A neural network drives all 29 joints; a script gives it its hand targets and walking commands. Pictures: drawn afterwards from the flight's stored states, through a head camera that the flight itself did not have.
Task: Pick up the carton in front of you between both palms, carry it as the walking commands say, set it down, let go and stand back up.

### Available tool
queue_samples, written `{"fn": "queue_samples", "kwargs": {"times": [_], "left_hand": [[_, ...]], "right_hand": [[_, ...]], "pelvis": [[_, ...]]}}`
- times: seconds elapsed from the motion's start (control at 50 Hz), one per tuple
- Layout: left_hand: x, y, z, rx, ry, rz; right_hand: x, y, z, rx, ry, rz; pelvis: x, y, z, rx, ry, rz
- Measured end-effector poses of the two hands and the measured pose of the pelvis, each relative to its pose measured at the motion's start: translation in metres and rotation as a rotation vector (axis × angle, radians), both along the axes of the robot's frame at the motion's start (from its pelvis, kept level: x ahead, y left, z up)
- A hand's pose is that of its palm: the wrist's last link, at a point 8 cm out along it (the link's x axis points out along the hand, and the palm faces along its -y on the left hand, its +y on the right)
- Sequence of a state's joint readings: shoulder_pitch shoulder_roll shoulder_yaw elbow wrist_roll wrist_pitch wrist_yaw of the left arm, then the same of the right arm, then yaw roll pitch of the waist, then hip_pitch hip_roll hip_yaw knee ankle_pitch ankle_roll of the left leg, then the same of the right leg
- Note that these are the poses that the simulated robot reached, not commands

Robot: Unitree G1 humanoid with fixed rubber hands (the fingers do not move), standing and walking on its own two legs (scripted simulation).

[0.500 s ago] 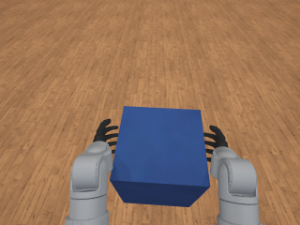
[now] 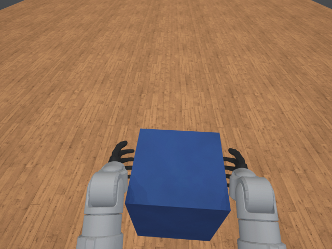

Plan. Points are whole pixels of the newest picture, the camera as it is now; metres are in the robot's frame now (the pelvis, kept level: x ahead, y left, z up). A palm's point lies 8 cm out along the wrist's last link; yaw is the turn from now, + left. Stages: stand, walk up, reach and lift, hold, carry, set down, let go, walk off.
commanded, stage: carry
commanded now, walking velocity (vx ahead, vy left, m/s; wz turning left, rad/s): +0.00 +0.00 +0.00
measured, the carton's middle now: (176, 187) +0.30 +0.00 -0.03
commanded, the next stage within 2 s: hold in 0.96 s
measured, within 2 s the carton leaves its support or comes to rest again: neither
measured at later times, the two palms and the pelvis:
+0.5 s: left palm (118, 179) +0.28 +0.15 +0.03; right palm (236, 186) +0.27 -0.15 +0.03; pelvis -0.01 +0.00 +0.00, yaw +0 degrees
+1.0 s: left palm (121, 178) +0.28 +0.14 +0.04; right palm (240, 185) +0.27 -0.16 +0.03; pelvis -0.01 -0.01 +0.00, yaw -1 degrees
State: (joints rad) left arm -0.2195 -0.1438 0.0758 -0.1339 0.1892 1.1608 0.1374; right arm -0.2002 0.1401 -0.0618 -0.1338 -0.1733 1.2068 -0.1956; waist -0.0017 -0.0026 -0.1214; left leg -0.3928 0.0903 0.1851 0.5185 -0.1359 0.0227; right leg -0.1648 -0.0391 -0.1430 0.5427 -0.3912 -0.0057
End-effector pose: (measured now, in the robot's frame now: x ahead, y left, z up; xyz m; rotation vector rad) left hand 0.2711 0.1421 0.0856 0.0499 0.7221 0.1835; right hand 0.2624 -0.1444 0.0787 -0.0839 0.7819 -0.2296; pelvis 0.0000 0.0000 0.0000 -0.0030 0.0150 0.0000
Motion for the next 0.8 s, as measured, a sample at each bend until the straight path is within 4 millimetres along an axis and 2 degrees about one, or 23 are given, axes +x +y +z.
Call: {"fn": "queue_samples", "kwargs": {"times": [0.48, 0.62, 0.8], "left_hand": [[0.008, 0.004, -0.052, -0.001, -0.042, -0.056], [0.015, 0.001, -0.049, -0.006, -0.091, -0.050], [0.011, -0.001, -0.046, -0.007, -0.083, -0.050]], "right_hand": [[0.009, -0.005, -0.052, 0.027, -0.048, 0.090], [0.015, -0.008, -0.049, 0.034, -0.100, 0.081], [0.012, -0.011, -0.045, 0.040, -0.095, 0.078]], "pelvis": [[-0.009, -0.003, -0.002, -0.001, 0.004, -0.006], [-0.011, -0.005, -0.002, 0.000, 0.008, -0.006], [-0.009, -0.007, -0.003, 0.002, 0.007, -0.006]]}}
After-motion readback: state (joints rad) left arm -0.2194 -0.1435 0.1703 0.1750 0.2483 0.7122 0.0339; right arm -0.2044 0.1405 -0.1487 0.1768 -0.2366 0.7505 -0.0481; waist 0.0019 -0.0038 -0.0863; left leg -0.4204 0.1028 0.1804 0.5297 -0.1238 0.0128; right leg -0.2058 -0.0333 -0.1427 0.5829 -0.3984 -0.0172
